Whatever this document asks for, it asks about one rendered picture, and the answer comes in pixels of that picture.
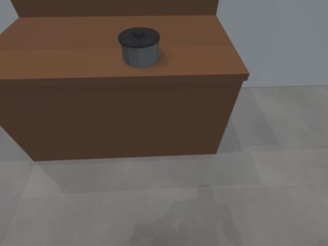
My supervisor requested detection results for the table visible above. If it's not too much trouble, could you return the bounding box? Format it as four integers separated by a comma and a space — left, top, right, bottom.
0, 0, 250, 161

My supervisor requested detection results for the lid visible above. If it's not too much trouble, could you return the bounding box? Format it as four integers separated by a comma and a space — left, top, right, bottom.
118, 27, 160, 48

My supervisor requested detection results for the pot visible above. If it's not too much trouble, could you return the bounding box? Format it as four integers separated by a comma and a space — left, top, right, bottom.
121, 41, 159, 68

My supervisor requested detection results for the knob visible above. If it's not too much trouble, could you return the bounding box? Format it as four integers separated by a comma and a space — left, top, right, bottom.
133, 29, 145, 37

